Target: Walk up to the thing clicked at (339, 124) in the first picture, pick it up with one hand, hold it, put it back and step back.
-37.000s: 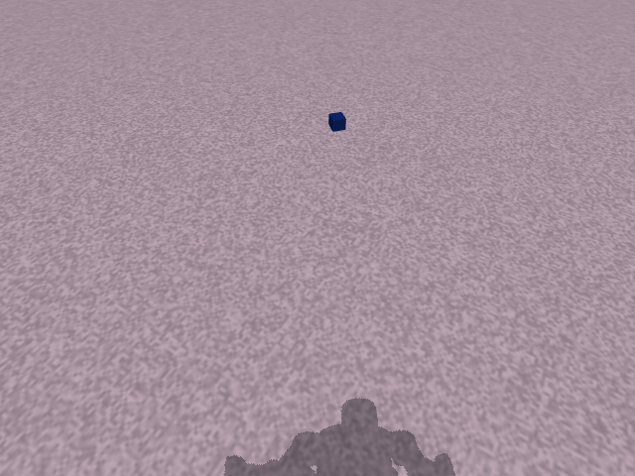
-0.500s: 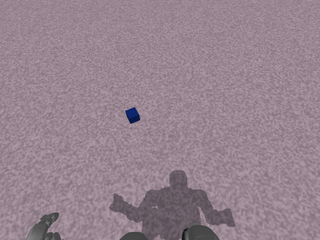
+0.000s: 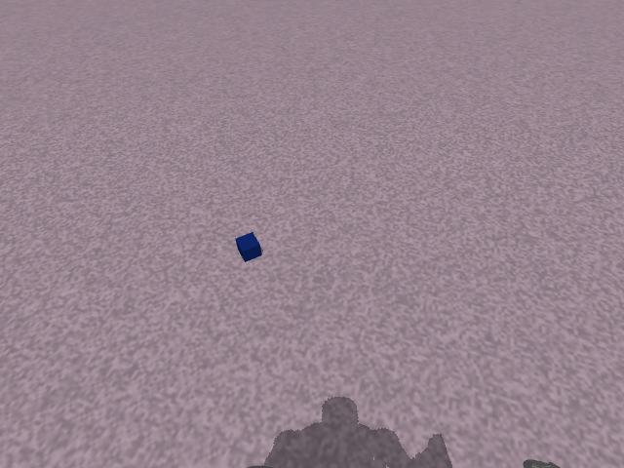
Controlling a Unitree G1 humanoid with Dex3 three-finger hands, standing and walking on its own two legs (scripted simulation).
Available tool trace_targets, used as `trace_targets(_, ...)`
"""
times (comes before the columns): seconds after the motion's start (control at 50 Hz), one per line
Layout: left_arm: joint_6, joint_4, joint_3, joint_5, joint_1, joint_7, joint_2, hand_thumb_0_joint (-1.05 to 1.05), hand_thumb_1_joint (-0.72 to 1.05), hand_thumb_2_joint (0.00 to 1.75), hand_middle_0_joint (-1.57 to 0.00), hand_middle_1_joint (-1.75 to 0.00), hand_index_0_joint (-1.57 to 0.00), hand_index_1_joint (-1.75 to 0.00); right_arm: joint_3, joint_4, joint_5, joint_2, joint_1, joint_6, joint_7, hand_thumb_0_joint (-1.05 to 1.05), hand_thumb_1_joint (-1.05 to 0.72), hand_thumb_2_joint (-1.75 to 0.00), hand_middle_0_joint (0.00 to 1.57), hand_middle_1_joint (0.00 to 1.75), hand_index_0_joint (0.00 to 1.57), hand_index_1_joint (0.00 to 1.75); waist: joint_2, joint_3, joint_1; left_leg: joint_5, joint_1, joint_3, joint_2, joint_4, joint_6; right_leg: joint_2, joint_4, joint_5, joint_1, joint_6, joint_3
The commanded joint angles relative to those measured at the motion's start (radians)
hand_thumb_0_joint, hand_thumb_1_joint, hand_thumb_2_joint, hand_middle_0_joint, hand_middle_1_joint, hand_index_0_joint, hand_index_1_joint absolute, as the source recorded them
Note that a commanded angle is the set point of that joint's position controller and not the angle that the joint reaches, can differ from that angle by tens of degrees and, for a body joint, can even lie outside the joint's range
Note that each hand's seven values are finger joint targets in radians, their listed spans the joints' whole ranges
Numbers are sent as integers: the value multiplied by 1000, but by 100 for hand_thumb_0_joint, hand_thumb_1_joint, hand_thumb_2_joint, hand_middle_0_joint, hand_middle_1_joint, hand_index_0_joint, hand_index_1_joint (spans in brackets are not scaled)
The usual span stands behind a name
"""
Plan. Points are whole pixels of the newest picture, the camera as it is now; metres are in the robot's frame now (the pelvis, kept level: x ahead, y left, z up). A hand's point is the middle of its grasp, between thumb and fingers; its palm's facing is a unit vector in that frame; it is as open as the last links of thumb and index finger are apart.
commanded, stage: step back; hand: left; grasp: from above
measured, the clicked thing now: (248, 247) +1.09 +0.34 -0.73
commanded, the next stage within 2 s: stand in 0.80 s
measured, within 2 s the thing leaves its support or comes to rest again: neither
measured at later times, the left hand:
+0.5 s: hand out of the picture +0.10 +0.29 -0.14, palm faces +0.03 -0.92 -0.39, open 7.4 cm
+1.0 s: hand out of the picture +0.14 +0.28 -0.15, palm faces +0.07 -0.94 -0.33, open 7.4 cm
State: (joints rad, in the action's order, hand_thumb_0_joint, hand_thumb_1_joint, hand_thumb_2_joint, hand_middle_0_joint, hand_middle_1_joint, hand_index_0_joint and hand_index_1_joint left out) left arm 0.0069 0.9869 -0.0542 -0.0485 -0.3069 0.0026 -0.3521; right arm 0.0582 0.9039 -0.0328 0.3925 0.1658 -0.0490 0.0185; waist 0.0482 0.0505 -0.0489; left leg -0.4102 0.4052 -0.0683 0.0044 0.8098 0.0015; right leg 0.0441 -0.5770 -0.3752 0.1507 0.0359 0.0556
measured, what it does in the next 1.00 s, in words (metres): steps on the spot: left foot, then right foot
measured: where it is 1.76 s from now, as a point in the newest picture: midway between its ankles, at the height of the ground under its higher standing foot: outside the picture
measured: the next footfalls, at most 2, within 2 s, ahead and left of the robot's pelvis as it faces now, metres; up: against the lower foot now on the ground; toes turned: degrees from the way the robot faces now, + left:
left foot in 0.16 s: +0.06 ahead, +0.14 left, +0.00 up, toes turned +4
right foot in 0.50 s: +0.14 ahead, -0.11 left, +0.00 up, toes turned +3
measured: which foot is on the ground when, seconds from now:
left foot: up 0.00-0.14, down 0.16-1.00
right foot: down 0.00-0.22, up 0.24-0.48, down 0.50-1.00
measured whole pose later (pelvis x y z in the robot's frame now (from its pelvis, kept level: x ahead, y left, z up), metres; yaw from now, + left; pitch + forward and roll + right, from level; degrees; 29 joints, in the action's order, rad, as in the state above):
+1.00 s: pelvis +0.06 +0.01 +0.01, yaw +5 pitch -2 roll +0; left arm 0.01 1.08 -0.01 0.00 -0.07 -0.01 -0.37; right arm 0.01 1.08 -0.01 0.34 0.12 0.03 0.00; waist -0.02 0.09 0.00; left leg -0.30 0.13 -0.01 0.00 0.46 0.00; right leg -0.03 -0.47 -0.21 0.22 -0.02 -0.02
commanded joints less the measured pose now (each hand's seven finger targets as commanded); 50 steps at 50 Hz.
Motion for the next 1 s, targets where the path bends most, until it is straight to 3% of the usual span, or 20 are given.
trace_targets(0.0, 60, -112, -75, 5, 147, 19, -273, 0, 90, 90, -20, -30, -20, -30, 47, -62, 10, 170, -50, 47, -1, 0, -90, -90, 20, 30, 20, 30, -171, 122, 35, 39, 57, -39, -3, 23, -10, -254, 319, -111, 146, 126, 242)
trace_targets(0.06, 54, -95, -85, 1, 81, 4, -309, 0, 90, 90, -20, -30, -20, -30, 47, -63, 1, 178, -67, 64, 8, 0, -90, -90, 20, 30, 20, 30, -214, 99, -8, -24, 34, 19, -8, -95, -16, -256, 309, -226, 91, 124, 232)
trace_targets(0.14, 28, -114, -69, 14, 113, -4, -294, 0, 90, 90, -20, -30, -20, -30, 59, -16, 3, 168, 28, 92, 4, 0, -90, -90, 20, 30, 20, 30, -203, 23, 41, 87, -185, 102, -41, -371, 4, -224, 149, 14, 99, 104, 115)
trace_targets(0.16, 24, -117, -51, 12, 90, -4, -248, 0, 90, 90, -20, -30, -20, -30, 69, 1, 0, 173, 73, 102, -6, 0, -90, -90, 20, 30, 20, 30, -139, -26, 56, 125, -329, 50, -25, -431, 12, -189, 2, 146, 147, 75, 65)
trace_targets(0.18, 28, -128, -35, 22, 66, -7, -189, 0, 90, 90, -20, -30, -20, -30, 89, 9, -10, 227, 142, 112, -15, 0, -90, -90, 20, 30, 20, 30, 28, -111, 84, 56, -485, -187, 133, -511, 67, -104, -243, 157, 261, 29, -15)
trace_targets(0.2, 25, -138, -33, 32, 109, -5, -171, 0, 90, 90, -20, -30, -20, -30, 101, 6, -14, 312, 173, 116, -17, 0, -90, -90, 20, 30, 20, 30, 147, -88, 96, -64, -506, -513, 330, -562, 178, -9, -364, -150, 469, -7, -86)
trace_targets(0.22, 21, -130, -56, 21, 144, 4, -261, 0, 90, 90, -20, -30, -20, -30, 110, 5, -3, 338, 176, 113, -15, 0, -90, -90, 20, 30, 20, 30, 50, -40, 106, -131, -386, -560, 380, -561, 258, -73, -420, -202, 441, 4, 28)
trace_targets(0.24, 24, -131, -55, 23, 155, 3, -277, 0, 90, 90, -20, -30, -20, -30, 109, 1, -3, 320, 158, 110, -16, 0, -90, -90, 20, 30, 20, 30, 16, 7, 95, -94, -317, -514, 376, -563, 276, -86, -435, -199, 423, 7, 52)
trace_targets(0.3, 28, -105, -54, 30, 92, -10, -241, 0, 90, 90, -20, -30, -20, -30, 77, -23, 0, 234, 88, 122, -23, 0, -90, -90, 20, 30, 20, 30, 45, 30, 38, 149, -292, -239, 244, -522, 182, -112, -378, -69, 391, 5, 29)
trace_targets(0.4, 26, -83, -48, 39, 99, -19, -203, 0, 90, 90, -20, -30, -20, -30, 58, -41, 1, 218, 23, 104, -23, 0, -90, -90, 20, 30, 20, 30, 147, 20, 40, 242, -104, -99, 192, -467, 172, -87, -103, 33, 139, -28, -71)
trace_targets(0.48, 37, -34, -64, 30, 49, 7, -232, 0, 90, 90, -20, -30, -20, -30, 16, -42, 27, 145, -6, 70, -28, 0, -90, -90, 20, 30, 20, 30, 25, -58, -14, 228, 14, -28, 108, -224, 76, -62, 131, 223, -121, -20, -63)
trace_targets(0.5, 42, -38, -77, 20, 61, 13, -279, 0, 90, 90, -20, -30, -20, -30, 2, -39, 33, 105, 27, 68, -31, 0, -90, -90, 20, 30, 20, 30, -110, -79, -6, 122, 69, -29, 39, -123, 41, -176, 170, 224, -144, 6, 118)
trace_targets(0.52, 47, -59, -77, 17, 107, 17, -327, 0, 90, 90, -20, -30, -20, -30, -5, -33, 34, 85, 61, 60, -36, 0, -90, -90, 20, 30, 20, 30, -215, -80, 17, -70, 58, -26, -27, -28, 6, -365, 298, 86, -32, 87, 372)
trace_targets(0.54, 43, -81, -74, 22, 206, 12, -345, 0, 90, 90, -20, -30, -20, -30, 22, 7, 30, 156, 86, 46, -42, 0, -90, -90, 20, 30, 20, 30, -175, -61, 34, -193, -70, -24, -3, 68, 0, -429, 308, -71, 151, 181, 413)
trace_targets(0.7, 31, -72, -59, 27, 286, 9, -284, 0, 90, 90, -20, -30, -20, -30, 19, 90, 16, 151, 119, 67, -35, 0, -90, -90, 20, 30, 20, 30, -235, -72, 65, 45, -172, 70, 0, -278, 11, -286, 138, 217, 136, 97, 127)
trace_targets(0.74, 21, -81, -40, 39, 307, 8, -221, 0, 90, 90, -20, -30, -20, -30, 33, 104, 0, 184, 123, 79, -42, 0, -90, -90, 20, 30, 20, 30, -124, -105, 70, 280, -230, -78, 86, -406, 36, -220, -4, 330, 142, 28, 49)
trace_targets(0.78, 9, -44, -19, 65, 238, 9, -177, 0, 90, 90, -20, -30, -20, -30, 30, 61, -4, 263, -17, 105, -35, 0, -90, -90, 20, 30, 20, 30, 37, -71, 18, 385, -204, -292, 259, -482, 111, -82, -24, 66, 169, -29, -33)
trace_targets(0.8, 10, -25, -21, 68, 244, 8, -185, 0, 90, 90, -20, -30, -20, -30, 27, 66, 2, 246, -76, 112, -30, 0, -90, -90, 20, 30, 20, 30, 40, -59, 3, 363, -123, -266, 253, -469, 133, -101, 9, 43, 54, -29, -9)
trace_targets(0.88, 32, 10, -10, 50, 256, -1, -197, 0, 90, 90, -20, -30, -20, -30, 5, 94, 25, 172, -60, 109, -32, 0, -90, -90, 20, 30, 20, 30, 22, -143, 38, 528, -262, -63, 120, -403, 22, -168, 113, 464, -47, 6, 18)
trace_targets(0.98, 29, 41, 10, 52, 283, 2, -194, 0, 90, 90, -20, -30, -20, -30, -1, 125, 31, 170, -75, 98, -33, 0, -90, -90, 20, 30, 20, 30, 6, -137, 49, 598, -308, -39, 125, -447, 18, -163, 159, 501, -76, -3, 3)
